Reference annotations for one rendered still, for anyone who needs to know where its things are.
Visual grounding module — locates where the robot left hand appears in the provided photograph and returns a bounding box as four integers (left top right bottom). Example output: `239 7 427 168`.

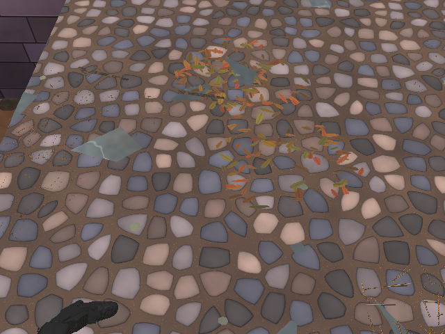
37 300 118 334

